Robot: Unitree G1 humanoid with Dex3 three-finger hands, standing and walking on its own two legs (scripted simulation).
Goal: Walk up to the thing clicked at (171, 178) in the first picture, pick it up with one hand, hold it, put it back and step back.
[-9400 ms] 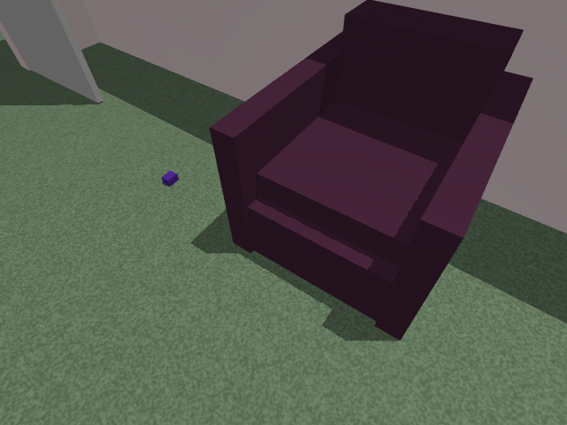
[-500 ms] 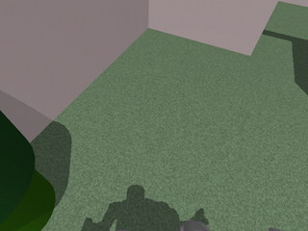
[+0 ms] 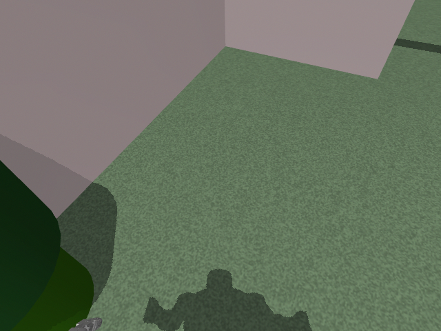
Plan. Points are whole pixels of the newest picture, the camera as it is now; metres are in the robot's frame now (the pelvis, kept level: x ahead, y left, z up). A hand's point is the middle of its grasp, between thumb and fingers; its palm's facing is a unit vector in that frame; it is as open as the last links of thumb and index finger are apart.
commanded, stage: walk up
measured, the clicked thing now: out of the picture -0.04 -0.97 -0.74
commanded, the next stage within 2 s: stand in 0.24 s
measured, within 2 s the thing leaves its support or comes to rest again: neither
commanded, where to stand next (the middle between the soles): +0.06 +0.01 m, yaw -2 degrees
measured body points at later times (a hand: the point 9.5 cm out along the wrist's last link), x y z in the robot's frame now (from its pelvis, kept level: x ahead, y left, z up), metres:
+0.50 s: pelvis +0.01 +0.00 +0.02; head +0.02 +0.00 +0.47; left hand +0.09 +0.30 -0.12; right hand +0.11 -0.30 -0.11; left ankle +0.02 +0.14 -0.73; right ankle +0.06 -0.13 -0.73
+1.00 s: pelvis +0.03 -0.01 +0.02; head +0.03 -0.02 +0.47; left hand +0.11 +0.29 -0.11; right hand +0.10 -0.32 -0.12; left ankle +0.02 +0.14 -0.73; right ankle +0.06 -0.13 -0.73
